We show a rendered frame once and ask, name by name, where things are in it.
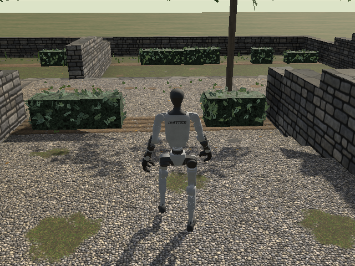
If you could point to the robot right upper arm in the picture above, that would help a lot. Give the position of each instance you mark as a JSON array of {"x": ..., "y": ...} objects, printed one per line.
[{"x": 197, "y": 125}]

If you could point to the robot right foot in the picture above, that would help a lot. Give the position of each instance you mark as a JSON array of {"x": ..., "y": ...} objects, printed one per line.
[{"x": 190, "y": 227}]

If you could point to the humanoid robot head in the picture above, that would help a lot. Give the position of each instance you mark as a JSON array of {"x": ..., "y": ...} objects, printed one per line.
[{"x": 176, "y": 96}]

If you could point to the left robot forearm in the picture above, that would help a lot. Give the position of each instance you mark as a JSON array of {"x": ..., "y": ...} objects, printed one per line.
[{"x": 149, "y": 150}]

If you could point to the right robot forearm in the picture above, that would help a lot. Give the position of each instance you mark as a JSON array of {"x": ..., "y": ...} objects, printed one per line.
[{"x": 205, "y": 145}]

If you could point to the robot left upper arm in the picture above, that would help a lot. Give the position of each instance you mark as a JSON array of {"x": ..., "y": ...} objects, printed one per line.
[{"x": 157, "y": 127}]

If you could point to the robot left hand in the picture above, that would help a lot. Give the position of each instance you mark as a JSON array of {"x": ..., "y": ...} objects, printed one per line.
[{"x": 145, "y": 164}]

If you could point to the robot right hand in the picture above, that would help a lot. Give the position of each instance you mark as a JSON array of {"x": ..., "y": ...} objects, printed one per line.
[{"x": 203, "y": 153}]

